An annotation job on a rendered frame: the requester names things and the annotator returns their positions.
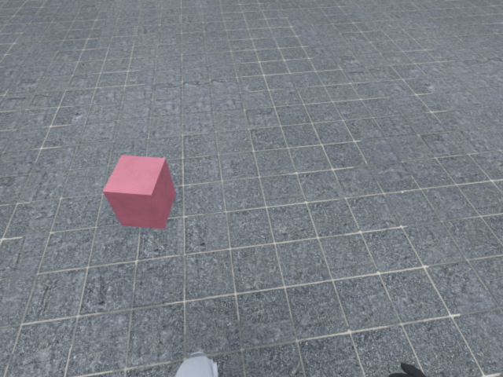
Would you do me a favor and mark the carton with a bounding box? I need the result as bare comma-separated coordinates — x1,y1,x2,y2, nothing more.
103,156,176,229

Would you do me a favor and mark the robot left shin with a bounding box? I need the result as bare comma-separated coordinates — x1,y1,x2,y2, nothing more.
189,352,206,358

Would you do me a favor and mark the robot left thigh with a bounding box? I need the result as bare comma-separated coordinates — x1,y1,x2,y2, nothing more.
175,356,218,377

